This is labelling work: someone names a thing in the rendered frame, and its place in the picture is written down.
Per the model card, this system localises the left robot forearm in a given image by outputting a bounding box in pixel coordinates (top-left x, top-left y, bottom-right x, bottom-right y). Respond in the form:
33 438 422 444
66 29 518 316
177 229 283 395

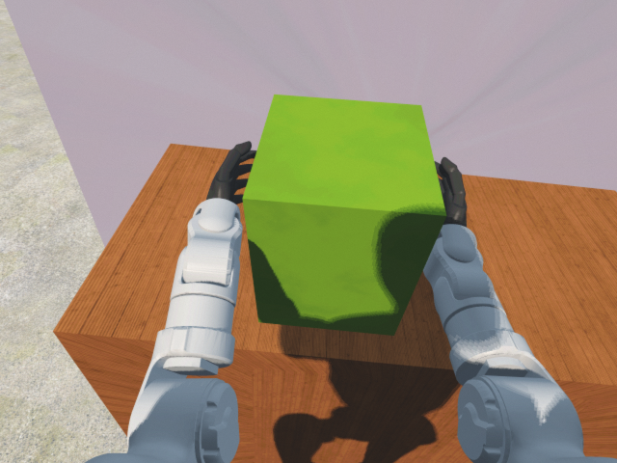
127 198 243 448

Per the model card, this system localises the left robot hand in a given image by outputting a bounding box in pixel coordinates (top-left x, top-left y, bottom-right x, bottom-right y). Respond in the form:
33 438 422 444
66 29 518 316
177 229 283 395
206 141 256 204

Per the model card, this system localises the right robot upper arm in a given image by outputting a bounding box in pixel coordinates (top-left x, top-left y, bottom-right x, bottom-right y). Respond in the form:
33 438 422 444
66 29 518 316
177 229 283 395
457 375 617 463

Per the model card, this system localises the pedestal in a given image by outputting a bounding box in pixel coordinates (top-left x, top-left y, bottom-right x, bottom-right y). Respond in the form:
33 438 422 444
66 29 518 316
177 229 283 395
53 144 617 463

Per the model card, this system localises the right robot hand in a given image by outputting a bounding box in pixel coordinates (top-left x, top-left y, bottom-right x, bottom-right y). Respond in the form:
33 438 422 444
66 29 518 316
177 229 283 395
435 157 467 227

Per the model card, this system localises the left robot upper arm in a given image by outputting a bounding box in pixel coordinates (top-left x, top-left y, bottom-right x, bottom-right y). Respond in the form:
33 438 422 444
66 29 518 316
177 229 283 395
85 378 239 463

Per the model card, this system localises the right robot forearm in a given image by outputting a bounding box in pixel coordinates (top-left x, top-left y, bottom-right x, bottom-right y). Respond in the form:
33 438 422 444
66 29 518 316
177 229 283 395
423 224 583 449

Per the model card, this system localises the carton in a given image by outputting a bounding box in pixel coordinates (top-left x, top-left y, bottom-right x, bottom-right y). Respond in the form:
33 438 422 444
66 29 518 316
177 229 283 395
242 95 446 336

